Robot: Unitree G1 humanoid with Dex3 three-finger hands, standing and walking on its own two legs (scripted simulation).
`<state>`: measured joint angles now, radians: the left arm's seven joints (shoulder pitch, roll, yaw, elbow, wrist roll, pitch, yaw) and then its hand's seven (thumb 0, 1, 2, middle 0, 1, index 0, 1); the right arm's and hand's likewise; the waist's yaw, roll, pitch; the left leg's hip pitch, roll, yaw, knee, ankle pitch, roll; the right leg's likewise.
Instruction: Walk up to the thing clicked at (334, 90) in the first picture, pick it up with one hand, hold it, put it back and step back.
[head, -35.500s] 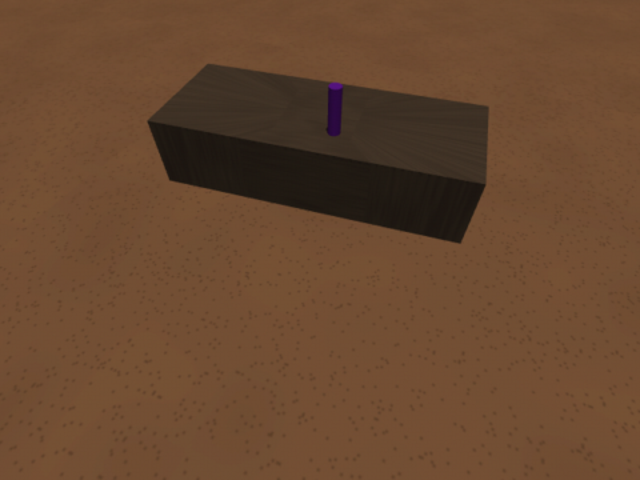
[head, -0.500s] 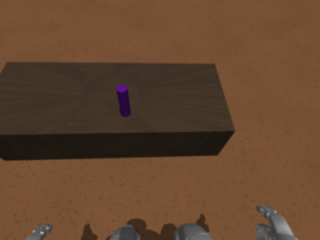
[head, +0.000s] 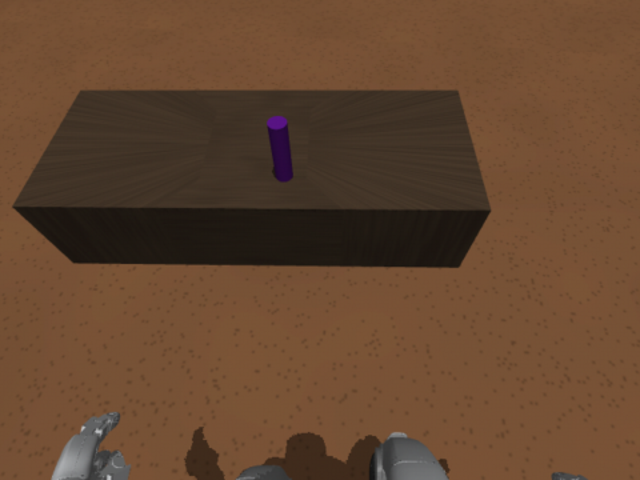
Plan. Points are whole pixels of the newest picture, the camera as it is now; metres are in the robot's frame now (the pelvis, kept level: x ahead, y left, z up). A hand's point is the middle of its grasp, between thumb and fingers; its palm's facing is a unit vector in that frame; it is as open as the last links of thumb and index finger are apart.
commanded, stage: step back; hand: left
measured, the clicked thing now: (280, 151) +0.94 +0.12 -0.32
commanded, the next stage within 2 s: stand in 1.56 s
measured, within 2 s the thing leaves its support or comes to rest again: neither
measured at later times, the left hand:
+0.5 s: hand out of the picture -0.12 +0.26 -0.12, palm faces -0.07 -0.90 -0.42, open 7.4 cm
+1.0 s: hand out of the picture -0.14 +0.26 -0.13, palm faces -0.02 -0.93 -0.37, open 7.4 cm
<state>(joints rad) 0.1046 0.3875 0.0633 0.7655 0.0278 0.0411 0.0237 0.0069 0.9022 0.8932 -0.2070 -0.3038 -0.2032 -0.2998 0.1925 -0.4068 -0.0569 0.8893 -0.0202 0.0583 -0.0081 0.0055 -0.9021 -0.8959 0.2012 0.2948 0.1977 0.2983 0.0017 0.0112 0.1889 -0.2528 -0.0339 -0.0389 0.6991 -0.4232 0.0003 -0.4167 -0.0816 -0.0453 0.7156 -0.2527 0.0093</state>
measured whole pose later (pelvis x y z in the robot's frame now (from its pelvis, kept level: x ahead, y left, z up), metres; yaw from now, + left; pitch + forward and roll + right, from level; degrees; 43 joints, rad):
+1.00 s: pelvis -0.21 -0.01 +0.01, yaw -2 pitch -3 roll -1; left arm 0.22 0.36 0.07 0.99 0.05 -0.03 -0.03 0.01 0.91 0.89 -0.20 -0.30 -0.20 -0.30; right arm 0.21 -0.37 -0.05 0.99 -0.04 0.02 0.02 0.00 -0.90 -0.90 0.20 0.30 0.20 0.30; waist 0.01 0.02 0.05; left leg -0.30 0.01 -0.07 0.77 -0.47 0.00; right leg -0.24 0.02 -0.03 0.58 -0.29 -0.03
